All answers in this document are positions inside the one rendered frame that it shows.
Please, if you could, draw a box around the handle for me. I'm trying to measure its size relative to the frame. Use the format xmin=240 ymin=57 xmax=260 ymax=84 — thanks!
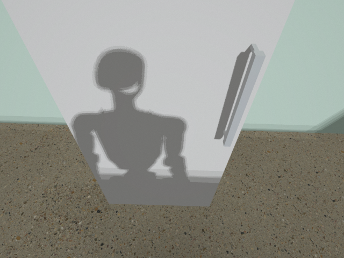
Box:
xmin=223 ymin=44 xmax=266 ymax=147

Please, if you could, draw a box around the fridge door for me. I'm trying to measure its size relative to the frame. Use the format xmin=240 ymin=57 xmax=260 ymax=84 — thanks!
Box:
xmin=2 ymin=0 xmax=295 ymax=206

